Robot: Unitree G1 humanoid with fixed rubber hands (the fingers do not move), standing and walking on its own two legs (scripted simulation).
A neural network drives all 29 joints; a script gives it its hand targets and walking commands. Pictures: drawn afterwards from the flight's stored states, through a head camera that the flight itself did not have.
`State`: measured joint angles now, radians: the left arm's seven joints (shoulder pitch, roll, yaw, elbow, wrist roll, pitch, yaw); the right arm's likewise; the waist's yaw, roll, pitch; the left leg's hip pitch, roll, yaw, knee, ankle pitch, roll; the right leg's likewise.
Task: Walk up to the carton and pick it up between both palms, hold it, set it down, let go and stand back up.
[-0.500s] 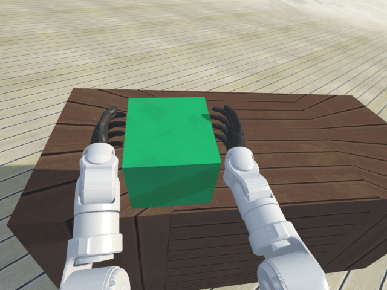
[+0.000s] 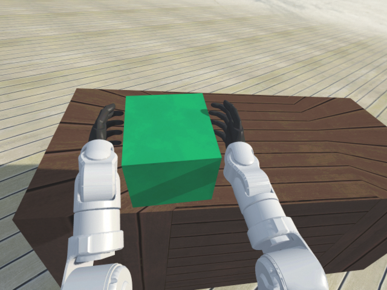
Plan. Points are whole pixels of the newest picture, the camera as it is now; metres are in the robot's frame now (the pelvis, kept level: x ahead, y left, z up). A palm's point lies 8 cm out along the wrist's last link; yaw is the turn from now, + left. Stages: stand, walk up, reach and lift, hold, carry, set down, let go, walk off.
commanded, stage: hold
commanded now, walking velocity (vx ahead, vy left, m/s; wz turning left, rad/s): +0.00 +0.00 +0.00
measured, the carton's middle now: (169, 148) +0.39 +0.02 +0.13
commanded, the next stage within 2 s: none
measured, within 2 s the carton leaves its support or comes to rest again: neither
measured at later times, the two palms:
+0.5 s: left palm (105, 144) +0.36 +0.14 +0.17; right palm (236, 139) +0.37 -0.12 +0.18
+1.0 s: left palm (104, 144) +0.36 +0.14 +0.17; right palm (236, 138) +0.36 -0.12 +0.19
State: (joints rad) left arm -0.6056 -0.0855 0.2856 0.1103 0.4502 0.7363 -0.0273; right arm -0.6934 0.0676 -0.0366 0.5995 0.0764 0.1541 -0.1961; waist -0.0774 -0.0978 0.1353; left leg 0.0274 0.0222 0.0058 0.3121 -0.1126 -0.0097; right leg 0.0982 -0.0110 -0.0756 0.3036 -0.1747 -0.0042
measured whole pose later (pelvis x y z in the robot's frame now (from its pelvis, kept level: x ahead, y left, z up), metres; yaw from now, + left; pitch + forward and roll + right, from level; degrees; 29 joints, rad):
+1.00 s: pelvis +0.01 -0.01 +0.00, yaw +0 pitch -15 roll +0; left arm -0.54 -0.09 0.28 0.03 0.46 0.74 -0.06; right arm -0.64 0.07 0.03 0.52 0.10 0.15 -0.22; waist -0.10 -0.10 0.15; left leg 0.08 0.03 0.00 0.31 -0.13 -0.02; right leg 0.15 -0.01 -0.08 0.29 -0.19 -0.01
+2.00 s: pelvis +0.00 -0.01 +0.00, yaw +0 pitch -14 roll +0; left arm -0.56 -0.10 0.29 0.08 0.47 0.72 -0.04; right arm -0.67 0.08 -0.01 0.59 0.07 0.09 -0.20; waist -0.10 -0.11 0.16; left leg 0.05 0.03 0.00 0.31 -0.12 -0.02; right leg 0.13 -0.01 -0.08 0.30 -0.18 -0.01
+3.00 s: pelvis +0.00 +0.00 +0.00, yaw +0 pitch -14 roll +0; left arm -0.58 -0.10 0.30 0.11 0.47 0.71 -0.03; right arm -0.69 0.09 -0.05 0.61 0.03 0.05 -0.19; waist -0.09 -0.10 0.18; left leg 0.04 0.03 0.00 0.30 -0.10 -0.02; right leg 0.11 -0.01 -0.08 0.29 -0.17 -0.01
